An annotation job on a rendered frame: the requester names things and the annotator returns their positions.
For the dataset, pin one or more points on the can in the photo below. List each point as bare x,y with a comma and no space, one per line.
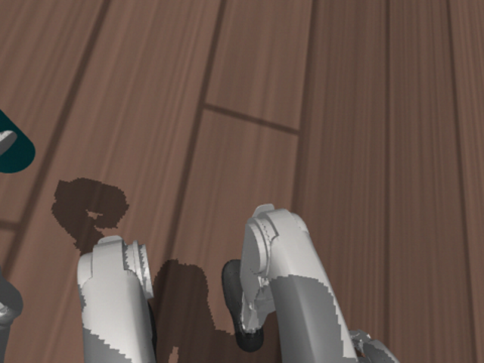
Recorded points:
20,154

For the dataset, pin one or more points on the right robot hand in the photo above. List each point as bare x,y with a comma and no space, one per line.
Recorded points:
374,350

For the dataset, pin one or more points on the right robot foot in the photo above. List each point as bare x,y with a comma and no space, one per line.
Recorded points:
233,293

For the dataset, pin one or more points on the left robot hand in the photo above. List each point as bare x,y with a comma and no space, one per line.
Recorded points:
7,138

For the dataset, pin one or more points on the left robot arm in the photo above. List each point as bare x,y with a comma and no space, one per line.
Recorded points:
11,306

